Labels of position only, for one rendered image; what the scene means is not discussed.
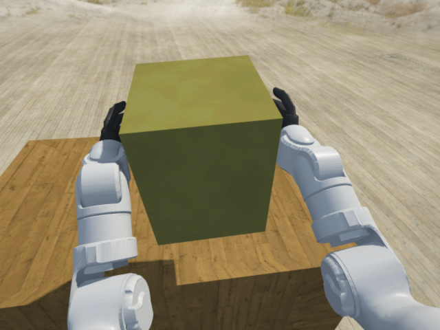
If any left robot forearm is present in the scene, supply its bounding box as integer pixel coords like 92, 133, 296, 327
67, 140, 138, 330

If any robot right upper arm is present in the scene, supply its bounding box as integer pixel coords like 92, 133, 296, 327
320, 241, 440, 330

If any robot left hand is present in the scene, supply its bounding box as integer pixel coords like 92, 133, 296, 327
100, 101, 126, 142

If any right robot forearm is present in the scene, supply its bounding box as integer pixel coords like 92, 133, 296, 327
276, 124, 411, 294

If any robot left upper arm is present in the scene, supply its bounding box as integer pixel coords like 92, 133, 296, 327
69, 273, 153, 330

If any robot right hand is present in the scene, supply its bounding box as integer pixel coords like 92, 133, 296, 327
273, 87, 299, 129

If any pedestal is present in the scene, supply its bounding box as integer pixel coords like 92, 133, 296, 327
0, 137, 357, 330

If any carton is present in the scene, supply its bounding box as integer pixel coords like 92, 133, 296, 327
118, 55, 283, 245

